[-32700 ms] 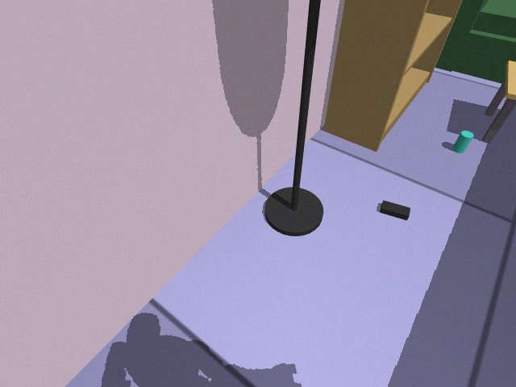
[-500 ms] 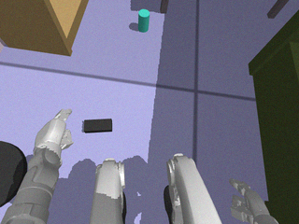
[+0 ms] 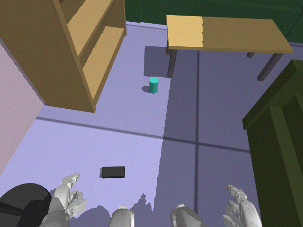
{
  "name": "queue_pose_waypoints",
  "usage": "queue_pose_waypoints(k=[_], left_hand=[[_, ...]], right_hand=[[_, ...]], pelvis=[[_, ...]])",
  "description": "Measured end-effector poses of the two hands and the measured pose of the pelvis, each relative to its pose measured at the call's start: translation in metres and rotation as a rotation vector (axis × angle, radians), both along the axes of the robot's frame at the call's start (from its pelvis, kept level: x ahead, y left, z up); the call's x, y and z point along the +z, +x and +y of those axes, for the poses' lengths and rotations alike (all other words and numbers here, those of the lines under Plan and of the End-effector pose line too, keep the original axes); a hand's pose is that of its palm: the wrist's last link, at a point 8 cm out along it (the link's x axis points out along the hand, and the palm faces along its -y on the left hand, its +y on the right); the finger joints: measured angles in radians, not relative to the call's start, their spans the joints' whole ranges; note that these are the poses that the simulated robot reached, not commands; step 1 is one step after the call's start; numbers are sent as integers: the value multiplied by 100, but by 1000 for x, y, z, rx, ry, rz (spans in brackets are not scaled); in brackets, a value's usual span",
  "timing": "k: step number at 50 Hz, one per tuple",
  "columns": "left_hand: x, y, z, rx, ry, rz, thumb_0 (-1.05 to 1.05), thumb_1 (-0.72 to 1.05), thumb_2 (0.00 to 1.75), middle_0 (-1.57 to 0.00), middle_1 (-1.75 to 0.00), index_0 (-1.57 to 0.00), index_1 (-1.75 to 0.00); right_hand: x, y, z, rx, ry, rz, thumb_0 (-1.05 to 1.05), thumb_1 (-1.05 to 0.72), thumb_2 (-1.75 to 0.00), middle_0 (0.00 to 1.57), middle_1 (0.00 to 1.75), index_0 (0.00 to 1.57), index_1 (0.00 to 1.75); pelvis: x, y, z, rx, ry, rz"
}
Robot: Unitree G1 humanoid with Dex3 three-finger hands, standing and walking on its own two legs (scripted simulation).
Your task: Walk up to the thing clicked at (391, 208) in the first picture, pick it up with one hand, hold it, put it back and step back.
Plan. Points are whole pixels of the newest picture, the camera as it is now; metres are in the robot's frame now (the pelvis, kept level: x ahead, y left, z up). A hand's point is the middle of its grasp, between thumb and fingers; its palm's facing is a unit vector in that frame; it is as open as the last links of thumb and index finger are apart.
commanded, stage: home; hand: left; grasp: from above
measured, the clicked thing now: (113, 172) +0.48 +0.19 -0.64
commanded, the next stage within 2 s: none
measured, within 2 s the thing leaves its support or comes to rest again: neither
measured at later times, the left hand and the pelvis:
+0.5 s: hand (68, 217) +0.19 +0.19 +0.01, palm faces +0.08 -0.98 -0.20, open 7.4 cm; pelvis +0.04 +0.00 +0.06, yaw +2 degrees
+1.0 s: hand (72, 217) +0.19 +0.18 +0.01, palm faces +0.06 -0.98 -0.20, open 7.4 cm; pelvis +0.03 +0.00 +0.06, yaw +1 degrees
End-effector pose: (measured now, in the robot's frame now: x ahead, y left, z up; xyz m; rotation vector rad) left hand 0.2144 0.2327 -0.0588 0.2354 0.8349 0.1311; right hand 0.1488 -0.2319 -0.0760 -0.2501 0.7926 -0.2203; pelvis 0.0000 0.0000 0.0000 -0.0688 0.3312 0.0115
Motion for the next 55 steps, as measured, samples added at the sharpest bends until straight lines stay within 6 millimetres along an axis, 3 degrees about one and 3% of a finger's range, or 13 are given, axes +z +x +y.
queue_pose_waypoints(k=[10,16,27,45,55], left_hand=[[74,-25,1,43,-44,-16,1,91,90,-21,-30,-21,-30],[97,-37,2,46,-46,-31,1,91,90,-21,-30,-21,-30],[96,-45,2,52,-62,-15,1,91,90,-20,-30,-20,-30],[96,-44,-2,41,-57,-17,1,91,90,-20,-30,-20,-30],[96,-45,-5,35,-57,-20,1,91,90,-20,-30,-20,-30]], right_hand=[[58,7,-4,-40,-32,-87,1,-90,-89,20,30,20,30],[78,27,-2,-21,-33,-171,1,-90,-89,20,30,20,30],[92,51,4,45,-39,-256,1,-90,-89,20,30,20,30],[79,28,-4,18,-36,-187,1,-90,-89,21,30,20,30],[79,27,-8,9,-43,-199,1,-90,-89,20,30,20,30]], pelvis=[[48,27,2,10,7,-98],[59,35,4,17,11,-137],[61,35,2,26,17,-165],[61,33,-1,21,20,-166],[60,31,-3,18,21,-169]])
